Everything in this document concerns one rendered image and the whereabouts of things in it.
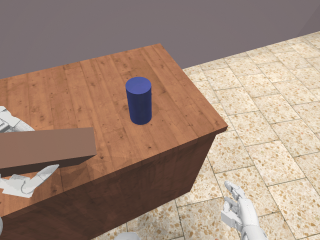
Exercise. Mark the left robot hand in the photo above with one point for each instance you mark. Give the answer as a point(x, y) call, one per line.
point(19, 185)

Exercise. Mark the right robot forearm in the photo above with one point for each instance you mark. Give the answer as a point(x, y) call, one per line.
point(253, 232)

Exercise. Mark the sponge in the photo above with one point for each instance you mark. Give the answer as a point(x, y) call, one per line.
point(24, 152)

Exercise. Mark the right robot hand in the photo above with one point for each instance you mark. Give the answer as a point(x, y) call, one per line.
point(240, 214)

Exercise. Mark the table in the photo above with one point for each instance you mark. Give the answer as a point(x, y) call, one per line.
point(137, 167)

